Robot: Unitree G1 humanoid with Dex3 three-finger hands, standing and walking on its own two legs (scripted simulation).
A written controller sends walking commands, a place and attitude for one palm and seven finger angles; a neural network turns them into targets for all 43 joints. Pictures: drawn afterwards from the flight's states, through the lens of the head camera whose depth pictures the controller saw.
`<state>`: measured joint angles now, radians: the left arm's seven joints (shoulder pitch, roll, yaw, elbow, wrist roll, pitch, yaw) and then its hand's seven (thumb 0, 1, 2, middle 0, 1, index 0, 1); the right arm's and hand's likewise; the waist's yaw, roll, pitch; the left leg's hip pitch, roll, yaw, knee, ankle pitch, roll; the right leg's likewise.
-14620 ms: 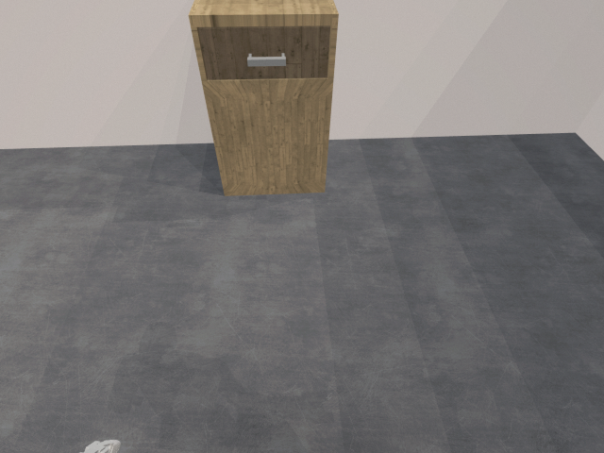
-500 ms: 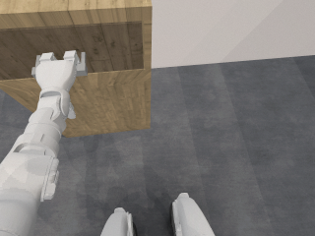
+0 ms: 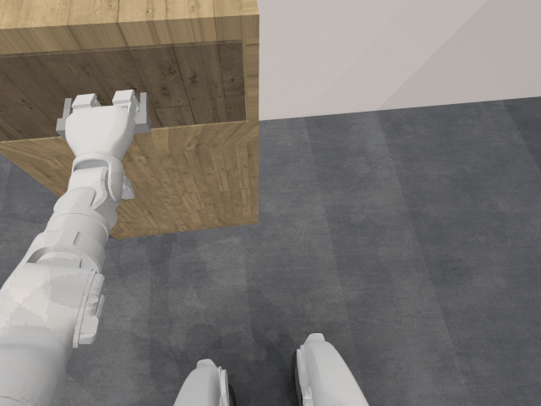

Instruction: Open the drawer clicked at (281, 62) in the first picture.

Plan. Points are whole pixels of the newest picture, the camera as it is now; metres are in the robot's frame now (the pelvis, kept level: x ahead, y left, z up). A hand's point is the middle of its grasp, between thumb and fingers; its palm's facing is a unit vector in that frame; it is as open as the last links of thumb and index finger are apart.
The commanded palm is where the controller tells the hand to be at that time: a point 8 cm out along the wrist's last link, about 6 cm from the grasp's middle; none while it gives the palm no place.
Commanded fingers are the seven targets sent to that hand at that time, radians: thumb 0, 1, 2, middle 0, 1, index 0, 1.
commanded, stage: close the thumb around the handle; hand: left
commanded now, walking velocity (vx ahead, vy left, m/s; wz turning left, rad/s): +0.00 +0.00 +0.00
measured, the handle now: (106, 113) +0.58 +0.21 +0.00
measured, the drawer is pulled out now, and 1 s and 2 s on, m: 0.00 0.02 0.14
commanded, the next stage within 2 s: pull the drawer open in 0.52 s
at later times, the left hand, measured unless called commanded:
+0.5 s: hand (116, 150) +0.52 +0.20 -0.02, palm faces -0.06 -0.01 -1.00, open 5.8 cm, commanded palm +0.50 +0.20 +0.03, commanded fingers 0.00 0.90 0.90 -0.40 -1.35 -0.40 -1.35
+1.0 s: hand (116, 162) +0.50 +0.20 -0.02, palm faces -0.06 -0.04 -1.00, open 5.9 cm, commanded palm +0.45 +0.19 +0.03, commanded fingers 0.00 0.90 0.90 -0.40 -1.35 -0.40 -1.35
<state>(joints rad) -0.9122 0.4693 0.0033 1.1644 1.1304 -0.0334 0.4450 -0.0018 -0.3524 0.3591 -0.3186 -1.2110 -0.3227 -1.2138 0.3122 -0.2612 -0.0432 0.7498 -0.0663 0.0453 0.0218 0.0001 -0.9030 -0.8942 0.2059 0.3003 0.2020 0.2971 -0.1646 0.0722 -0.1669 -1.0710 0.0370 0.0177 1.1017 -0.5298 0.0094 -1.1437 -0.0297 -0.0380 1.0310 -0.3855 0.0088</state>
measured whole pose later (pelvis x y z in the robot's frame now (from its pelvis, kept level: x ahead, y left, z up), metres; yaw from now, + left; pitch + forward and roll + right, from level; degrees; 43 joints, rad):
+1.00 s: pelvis +0.02 +0.01 +0.01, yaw -2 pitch +27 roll -1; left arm -0.70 0.41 0.01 0.96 1.11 -0.04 0.46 0.00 0.72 0.76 -0.29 -1.35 -0.35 -1.32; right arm 0.32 -0.26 -0.07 0.74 -0.05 0.07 0.03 0.00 -0.90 -0.89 0.21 0.30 0.20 0.30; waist -0.11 0.07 -0.17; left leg -0.96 0.04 0.05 1.03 -0.54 0.02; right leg -1.05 -0.02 -0.01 0.97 -0.39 0.02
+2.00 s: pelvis +0.03 +0.00 +0.03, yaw -2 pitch +20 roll +0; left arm -0.17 0.27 -0.08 0.55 1.13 0.04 0.53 0.01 0.71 0.78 -0.29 -1.35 -0.37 -1.32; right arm 0.20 -0.24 -0.07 0.69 -0.04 0.07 -0.01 0.00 -0.90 -0.89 0.20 0.30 0.20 0.30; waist -0.03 0.05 -0.16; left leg -0.74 0.04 0.04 0.92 -0.53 0.00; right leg -0.85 -0.01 0.00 0.90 -0.40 0.01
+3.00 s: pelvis +0.02 -0.02 +0.02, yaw -2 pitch +16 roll +1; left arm 0.29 0.25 -0.11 0.19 1.15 0.04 0.59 0.02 0.70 0.77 -0.28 -1.31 -0.39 -1.31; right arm 0.11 -0.22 -0.04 0.62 -0.05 0.03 -0.01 0.01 -0.90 -0.89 0.20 0.30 0.20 0.30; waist 0.01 0.04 -0.16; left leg -0.71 0.04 0.04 0.98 -0.55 -0.02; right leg -0.84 0.00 0.00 0.99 -0.43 -0.01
